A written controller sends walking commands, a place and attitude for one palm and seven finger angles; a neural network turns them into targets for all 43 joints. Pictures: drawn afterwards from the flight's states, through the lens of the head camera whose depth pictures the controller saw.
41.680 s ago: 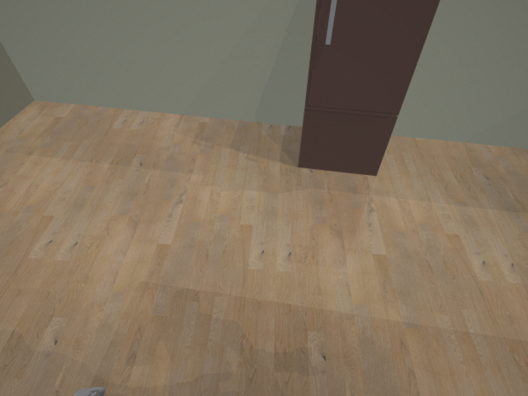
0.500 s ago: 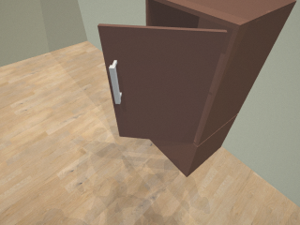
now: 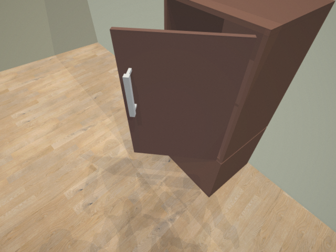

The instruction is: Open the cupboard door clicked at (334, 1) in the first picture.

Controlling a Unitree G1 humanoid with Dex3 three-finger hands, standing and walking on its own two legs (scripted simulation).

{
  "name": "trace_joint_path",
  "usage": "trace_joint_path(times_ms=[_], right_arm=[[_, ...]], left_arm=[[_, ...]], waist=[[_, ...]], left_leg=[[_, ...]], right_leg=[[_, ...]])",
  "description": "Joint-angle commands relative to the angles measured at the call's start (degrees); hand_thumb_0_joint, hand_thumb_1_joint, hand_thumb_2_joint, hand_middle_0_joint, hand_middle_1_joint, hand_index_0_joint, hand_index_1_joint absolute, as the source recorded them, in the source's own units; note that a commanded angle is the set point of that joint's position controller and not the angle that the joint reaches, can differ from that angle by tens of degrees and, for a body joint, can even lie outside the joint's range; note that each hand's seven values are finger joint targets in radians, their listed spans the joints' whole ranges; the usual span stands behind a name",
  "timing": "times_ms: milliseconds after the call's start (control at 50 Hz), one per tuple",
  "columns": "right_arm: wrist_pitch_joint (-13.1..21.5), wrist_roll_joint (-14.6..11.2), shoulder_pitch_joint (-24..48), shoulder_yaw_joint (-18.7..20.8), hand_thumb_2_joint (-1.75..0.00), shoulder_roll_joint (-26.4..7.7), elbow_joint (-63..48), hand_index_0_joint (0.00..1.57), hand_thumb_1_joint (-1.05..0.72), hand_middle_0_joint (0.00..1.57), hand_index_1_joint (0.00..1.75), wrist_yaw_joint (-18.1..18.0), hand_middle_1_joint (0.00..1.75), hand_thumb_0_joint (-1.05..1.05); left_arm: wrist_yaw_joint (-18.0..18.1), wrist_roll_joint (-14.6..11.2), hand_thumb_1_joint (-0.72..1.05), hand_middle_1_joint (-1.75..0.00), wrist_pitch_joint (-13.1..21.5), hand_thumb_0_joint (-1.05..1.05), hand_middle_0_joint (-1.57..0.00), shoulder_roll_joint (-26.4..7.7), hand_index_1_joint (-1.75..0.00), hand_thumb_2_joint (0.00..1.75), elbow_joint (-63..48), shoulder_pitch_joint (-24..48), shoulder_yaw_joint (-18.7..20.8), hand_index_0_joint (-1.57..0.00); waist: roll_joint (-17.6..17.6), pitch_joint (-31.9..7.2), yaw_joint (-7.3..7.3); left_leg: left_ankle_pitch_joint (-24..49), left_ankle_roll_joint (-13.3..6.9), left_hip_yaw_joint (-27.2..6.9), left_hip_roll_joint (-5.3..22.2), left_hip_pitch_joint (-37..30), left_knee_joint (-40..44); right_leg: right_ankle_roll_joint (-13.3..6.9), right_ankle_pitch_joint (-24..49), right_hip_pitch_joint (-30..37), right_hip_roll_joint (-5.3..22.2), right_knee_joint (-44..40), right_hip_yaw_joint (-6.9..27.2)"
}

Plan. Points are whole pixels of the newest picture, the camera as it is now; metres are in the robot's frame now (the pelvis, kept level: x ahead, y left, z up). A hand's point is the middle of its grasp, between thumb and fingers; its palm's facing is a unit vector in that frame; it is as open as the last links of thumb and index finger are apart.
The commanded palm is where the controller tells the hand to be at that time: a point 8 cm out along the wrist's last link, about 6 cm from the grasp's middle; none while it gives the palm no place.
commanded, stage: look again from close up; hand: left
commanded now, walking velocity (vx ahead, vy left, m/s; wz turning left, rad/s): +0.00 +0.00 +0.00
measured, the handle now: (131, 93) +0.59 +0.16 +0.04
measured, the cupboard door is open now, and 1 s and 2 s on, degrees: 45 45 45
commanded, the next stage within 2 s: come to a stop and stand still in 0.26 s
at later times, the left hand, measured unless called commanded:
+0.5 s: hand out of the picture +0.08 +0.24 -0.17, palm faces +0.00 -0.96 -0.29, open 7.4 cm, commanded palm none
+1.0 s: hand out of the picture +0.07 +0.19 -0.16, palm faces +0.00 -0.96 -0.28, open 7.4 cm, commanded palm none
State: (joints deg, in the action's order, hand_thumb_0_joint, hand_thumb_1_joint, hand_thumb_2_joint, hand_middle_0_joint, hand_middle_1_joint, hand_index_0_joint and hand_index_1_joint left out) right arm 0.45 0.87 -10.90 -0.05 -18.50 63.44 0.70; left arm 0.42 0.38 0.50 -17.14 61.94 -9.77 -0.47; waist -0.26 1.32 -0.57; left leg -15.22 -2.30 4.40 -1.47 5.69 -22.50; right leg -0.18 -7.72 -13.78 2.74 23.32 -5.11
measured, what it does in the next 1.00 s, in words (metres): stands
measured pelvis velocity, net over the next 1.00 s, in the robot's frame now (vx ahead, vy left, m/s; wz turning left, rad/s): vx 0.03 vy -0.01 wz -0.01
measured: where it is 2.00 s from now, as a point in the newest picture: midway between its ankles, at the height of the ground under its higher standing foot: outside the picture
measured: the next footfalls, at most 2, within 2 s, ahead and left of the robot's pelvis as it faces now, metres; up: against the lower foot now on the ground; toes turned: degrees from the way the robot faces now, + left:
none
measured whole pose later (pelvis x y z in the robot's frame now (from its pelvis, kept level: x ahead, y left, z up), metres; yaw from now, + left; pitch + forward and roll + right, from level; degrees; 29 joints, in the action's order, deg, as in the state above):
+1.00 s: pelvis +0.03 -0.01 +0.00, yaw +0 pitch -2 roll +1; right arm 1.2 0.8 -14.0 -0.5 -13.6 61.9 -1.1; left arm 1.0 0.3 0.6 -11.4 63.2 -10.8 -0.2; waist -2.8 3.4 0.1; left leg -17.8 -1.4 4.6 -1.2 3.6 -22.8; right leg -0.8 -12.7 -14.0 2.6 28.3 -4.7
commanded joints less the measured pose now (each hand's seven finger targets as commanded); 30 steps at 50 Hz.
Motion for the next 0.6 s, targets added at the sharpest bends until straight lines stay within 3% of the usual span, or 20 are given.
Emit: trace_joint_path(times_ms=[0, 300, 440, 460, 480, 500, 520, 560, 580], right_arm=[[1.75, 0.07, 2.65, 2.05, -0.90, -9.57, -2.90, 0.20, -0.90, 0.20, 0.30, -1.08, 0.30, 0.00], [1.81, -0.02, 4.10, 2.19, -0.90, -8.74, -1.91, 0.20, -0.90, 0.20, 0.30, -1.50, 0.30, 0.00], [2.03, -0.10, 5.32, 2.38, -0.90, -10.09, -2.10, 0.20, -0.90, 0.20, 0.30, -1.68, 0.30, 0.00], [2.50, -0.97, 2.58, 1.83, -0.90, -5.37, -5.41, 0.20, -0.90, 0.20, 0.30, -1.51, 0.30, 0.00], [1.95, -0.15, -0.39, 0.69, -0.90, -2.42, -5.80, 0.20, -0.90, 0.20, 0.30, -1.62, 0.30, 0.00], [1.82, 0.41, 0.17, 0.57, -0.90, -1.96, -7.57, 0.20, -0.90, 0.20, 0.30, -1.43, 0.30, 0.00], [1.78, 0.32, 0.10, 0.77, -0.90, -3.00, -8.52, 0.20, -0.90, 0.20, 0.30, -1.71, 0.30, 0.00], [1.82, 0.17, -0.74, 0.94, -0.90, -4.26, -9.80, 0.20, -0.90, 0.20, 0.30, -1.92, 0.30, 0.00], [1.82, 0.09, -1.23, 0.99, -0.90, -4.91, -10.14, 0.20, -0.90, 0.20, 0.30, -2.00, 0.30, 0.00]], left_arm=[[0.74, 0.25, 0.90, -0.30, 1.59, 0.00, -0.20, -10.51, -0.30, 0.90, -3.32, 2.33, 2.11, -0.20], [0.91, 0.44, 0.90, -0.30, 1.49, 0.00, -0.20, -9.19, -0.30, 0.90, -2.78, 2.34, 2.13, -0.20], [0.78, 0.46, 0.90, -0.30, 1.37, 0.00, -0.20, -10.06, -0.30, 0.90, -2.70, 2.49, 2.29, -0.20], [2.93, 0.46, 0.90, -0.30, 1.51, 0.00, -0.20, -4.33, -0.30, 0.90, -1.17, -4.25, 1.47, -0.20], [2.42, 0.18, 0.90, -0.30, 1.25, 0.00, -0.20, -5.50, -0.30, 0.90, -2.17, -2.06, 0.59, -0.20], [1.97, 0.19, 0.90, -0.30, 0.90, 0.00, -0.20, -5.23, -0.30, 0.90, -2.87, -3.28, 0.57, -0.20], [1.43, 0.38, 0.90, -0.30, 0.66, 0.00, -0.20, -5.36, -0.30, 0.90, -3.10, -2.79, 0.62, -0.20], [0.82, 0.40, 0.90, -0.30, 0.55, 0.00, -0.20, -4.99, -0.30, 0.90, -3.51, -1.76, 0.86, -0.20], [0.66, 0.29, 0.90, -0.30, 0.53, 0.00, -0.20, -4.81, -0.30, 0.90, -3.49, -1.30, 0.86, -0.20]], waist=[[0.81, -1.71, 0.44], [1.19, -2.26, 0.53], [0.70, -2.23, 0.64], [-5.03, -1.67, 0.48], [-8.68, -2.73, -0.06], [-11.86, -1.98, 1.10], [-10.62, -0.64, 1.01], [-3.04, -0.75, 0.75], [-1.33, -1.00, 0.54]], left_leg=[[5.71, -0.08, -7.65, 8.62, 6.75, 6.78], [10.41, 0.24, -7.41, 9.00, 3.96, 7.29], [13.43, 0.23, -7.70, 9.36, 2.91, 7.97], [19.92, 1.27, -4.52, 10.90, 3.06, 0.88], [18.77, 2.50, -6.38, 8.30, 5.55, 2.46], [16.12, 2.21, -6.60, 8.83, 6.44, 3.48], [14.54, 2.07, -7.84, 9.13, 7.29, 4.16], [14.36, 1.13, -8.34, 9.40, 6.36, 3.73], [14.25, 0.81, -8.15, 9.48, 5.84, 3.82]], right_leg=[[-1.84, 4.04, 7.40, 6.12, -3.16, 7.70], [-1.42, 8.80, 9.06, 6.07, -3.83, 6.78], [-1.26, 10.16, 9.39, 5.95, -3.99, 6.42], [-0.90, 15.53, 5.62, 6.29, 2.95, 6.63], [-2.04, 9.31, 6.80, 6.04, 4.10, 5.32], [-2.44, 3.06, 5.30, 4.92, 4.30, 4.84], [-2.38, -1.29, 3.72, 3.67, 4.26, 4.21], [-1.99, -1.13, 2.95, 3.09, 3.82, 3.73], [-1.89, -0.34, 3.07, 3.26, 3.70, 3.74]])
